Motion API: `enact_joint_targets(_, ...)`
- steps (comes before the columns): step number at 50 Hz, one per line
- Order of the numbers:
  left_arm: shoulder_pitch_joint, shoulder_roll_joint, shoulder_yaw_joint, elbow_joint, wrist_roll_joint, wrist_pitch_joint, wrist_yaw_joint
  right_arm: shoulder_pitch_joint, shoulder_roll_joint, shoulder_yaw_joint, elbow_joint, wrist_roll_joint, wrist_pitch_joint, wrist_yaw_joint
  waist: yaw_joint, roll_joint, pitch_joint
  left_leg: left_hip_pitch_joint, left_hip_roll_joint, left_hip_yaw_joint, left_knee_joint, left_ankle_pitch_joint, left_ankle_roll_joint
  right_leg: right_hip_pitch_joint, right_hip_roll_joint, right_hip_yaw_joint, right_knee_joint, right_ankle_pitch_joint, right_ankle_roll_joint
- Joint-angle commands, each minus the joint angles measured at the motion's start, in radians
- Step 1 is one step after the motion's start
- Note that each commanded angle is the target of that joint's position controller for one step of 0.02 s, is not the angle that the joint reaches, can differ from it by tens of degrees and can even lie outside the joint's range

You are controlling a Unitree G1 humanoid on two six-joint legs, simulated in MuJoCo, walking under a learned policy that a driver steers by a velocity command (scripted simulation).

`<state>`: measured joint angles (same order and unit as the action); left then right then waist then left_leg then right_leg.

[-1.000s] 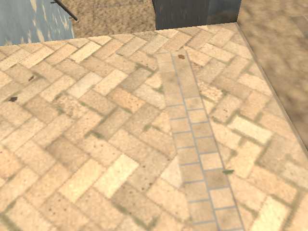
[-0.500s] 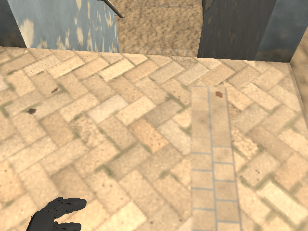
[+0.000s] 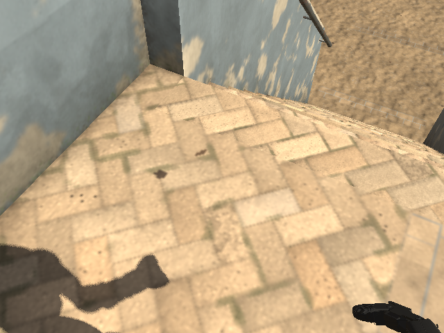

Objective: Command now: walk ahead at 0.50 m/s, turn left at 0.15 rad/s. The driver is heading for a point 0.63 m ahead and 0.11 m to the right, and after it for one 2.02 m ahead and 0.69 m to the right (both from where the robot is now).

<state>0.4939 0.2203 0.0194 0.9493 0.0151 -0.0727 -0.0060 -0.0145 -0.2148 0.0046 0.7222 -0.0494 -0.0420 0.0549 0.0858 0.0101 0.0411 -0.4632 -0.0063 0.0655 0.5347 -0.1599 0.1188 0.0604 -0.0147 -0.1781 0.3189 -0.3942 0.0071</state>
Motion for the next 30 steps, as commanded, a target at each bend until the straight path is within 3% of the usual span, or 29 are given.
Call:
enact_joint_targets(1,-0.010,0.144,0.020,-0.064,-0.011,-0.001,0.007,0.425,-0.200,-0.070,0.079,-0.030,-0.028,-0.034,-0.239,0.006,-0.252,0.600,0.145,-0.186,-0.087,-0.097,0.097,-0.280,-0.165,0.039,0.536,0.615,-0.104)
enact_joint_targets(2,0.065,0.039,0.000,-0.106,-0.027,-0.002,-0.008,0.463,-0.289,-0.093,0.085,-0.019,-0.020,-0.048,-0.191,0.243,-0.354,0.853,0.439,-0.672,-0.178,-0.092,0.228,-0.663,0.015,0.028,0.881,-0.130,-0.061)
enact_joint_targets(3,-0.025,0.163,0.036,-0.099,-0.002,0.006,0.004,0.454,-0.263,-0.096,0.085,0.026,-0.013,-0.052,-0.211,0.087,-0.294,0.777,0.406,-0.676,-0.214,-0.029,0.212,-0.750,-0.008,0.173,0.957,-0.117,-0.071)
enact_joint_targets(4,-0.092,0.151,0.038,-0.123,-0.008,0.000,0.001,0.379,-0.216,-0.083,0.093,0.034,-0.016,-0.052,-0.169,0.070,-0.162,0.658,0.353,-0.512,-0.230,0.061,0.184,-0.772,-0.047,0.194,0.934,-0.025,-0.081)
enact_joint_targets(5,-0.105,0.128,0.032,-0.120,-0.011,-0.004,-0.003,0.327,-0.165,-0.070,0.092,0.033,-0.024,-0.047,-0.131,0.042,-0.096,0.533,0.305,-0.416,-0.268,0.147,0.150,-0.726,-0.073,0.194,0.870,0.033,-0.078)
enact_joint_targets(7,-0.068,0.099,0.029,-0.091,0.011,0.020,-0.010,0.273,-0.111,-0.057,0.099,0.037,-0.036,-0.048,-0.068,0.055,-0.048,0.383,0.228,-0.293,-0.331,0.184,0.100,-0.617,-0.096,0.189,0.793,0.072,-0.058)
enact_joint_targets(8,-0.058,0.086,0.029,-0.083,0.017,0.032,-0.017,0.281,-0.104,-0.055,0.107,0.037,-0.043,-0.048,-0.058,0.056,-0.048,0.354,0.216,-0.269,-0.352,0.208,0.101,-0.588,-0.091,0.182,0.782,0.086,-0.050)
enact_joint_targets(11,-0.135,0.076,0.034,-0.104,0.024,0.047,-0.030,0.335,-0.127,-0.062,0.147,0.047,-0.058,-0.049,-0.053,0.048,-0.005,0.335,0.197,-0.217,-0.411,0.217,0.110,-0.647,-0.102,0.167,0.728,0.173,-0.029)
enact_joint_targets(15,-0.302,0.074,0.032,-0.153,0.018,0.047,-0.031,0.410,-0.119,-0.058,0.190,0.044,-0.056,-0.048,-0.086,0.043,0.043,0.374,0.177,-0.170,-0.434,0.247,0.100,-0.740,-0.110,0.154,0.574,0.315,-0.010)
enact_joint_targets(22,-0.512,0.073,0.017,-0.220,0.012,0.036,-0.028,0.526,-0.140,-0.055,0.258,0.031,-0.052,-0.060,-0.141,0.046,0.077,0.526,0.208,-0.136,-0.391,0.387,0.085,-0.725,-0.059,0.115,0.330,0.368,-0.050)
enact_joint_targets(25,-0.499,0.084,0.022,-0.226,0.012,0.025,-0.023,0.512,-0.157,-0.058,0.276,0.026,-0.048,-0.070,-0.114,0.050,0.069,0.586,0.229,-0.122,-0.308,0.571,0.069,-0.645,-0.022,0.097,0.262,0.268,-0.094)
enact_joint_targets(27,-0.326,0.107,0.038,-0.169,0.013,0.014,-0.009,0.479,-0.175,-0.062,0.282,0.024,-0.045,-0.072,-0.034,0.054,-0.025,0.572,0.204,-0.090,-0.095,0.819,0.041,-0.407,0.047,0.069,0.202,0.220,-0.132)
enact_joint_targets(28,-0.148,0.136,0.053,-0.108,0.024,0.003,0.002,0.467,-0.168,-0.058,0.279,0.029,-0.044,-0.071,0.039,0.024,-0.124,0.475,0.161,-0.055,0.112,0.745,0.021,-0.169,0.035,0.090,0.160,0.260,-0.161)
enact_joint_targets(29,0.012,0.232,0.079,-0.079,0.050,-0.004,0.015,0.491,-0.111,-0.041,0.243,0.050,-0.048,-0.067,0.073,-0.094,-0.257,0.208,0.085,-0.008,0.439,0.385,-0.010,0.126,-0.210,0.381,0.141,0.163,-0.231)
enact_joint_targets(30,0.026,0.293,0.093,-0.071,0.041,0.003,0.005,0.589,-0.057,-0.038,0.248,0.062,-0.047,-0.061,0.021,-0.263,-0.342,-0.071,-0.100,-0.035,0.736,-0.374,-0.034,0.272,-0.427,0.836,0.008,0.180,-0.349)
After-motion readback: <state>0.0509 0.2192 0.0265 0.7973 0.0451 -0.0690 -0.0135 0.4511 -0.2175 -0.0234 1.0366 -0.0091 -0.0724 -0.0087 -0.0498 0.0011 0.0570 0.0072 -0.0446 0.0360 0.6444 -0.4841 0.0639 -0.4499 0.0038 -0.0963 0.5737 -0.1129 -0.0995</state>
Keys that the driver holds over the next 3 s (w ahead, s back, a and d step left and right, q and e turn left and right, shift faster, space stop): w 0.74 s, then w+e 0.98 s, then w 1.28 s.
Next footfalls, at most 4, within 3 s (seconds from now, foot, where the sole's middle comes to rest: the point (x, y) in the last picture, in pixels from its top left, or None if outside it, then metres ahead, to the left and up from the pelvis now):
0.56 right None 0.46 -0.09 -0.77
1.10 left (223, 241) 0.74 0.09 -0.77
1.64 right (308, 203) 0.91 -0.20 -0.77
2.20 left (312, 148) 1.17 -0.22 -0.77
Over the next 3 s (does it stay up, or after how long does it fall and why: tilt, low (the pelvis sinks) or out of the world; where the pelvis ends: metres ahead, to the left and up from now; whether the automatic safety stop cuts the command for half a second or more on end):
stays up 1.19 -0.39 -0.05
